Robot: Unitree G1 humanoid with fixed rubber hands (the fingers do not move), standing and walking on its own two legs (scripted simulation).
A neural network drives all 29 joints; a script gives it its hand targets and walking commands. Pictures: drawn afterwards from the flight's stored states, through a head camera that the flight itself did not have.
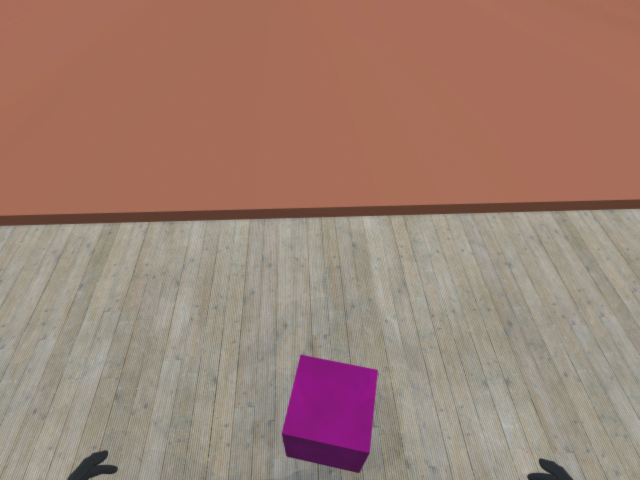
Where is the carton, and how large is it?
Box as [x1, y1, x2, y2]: [282, 355, 377, 472]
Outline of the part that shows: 300,355 282,431 286,455 358,472 369,452 377,370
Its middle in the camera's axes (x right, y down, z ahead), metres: +0.03 +0.50 +1.07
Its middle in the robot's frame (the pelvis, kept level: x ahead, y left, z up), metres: +0.38 -0.03 -0.66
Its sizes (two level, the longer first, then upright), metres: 0.210 0.200 0.250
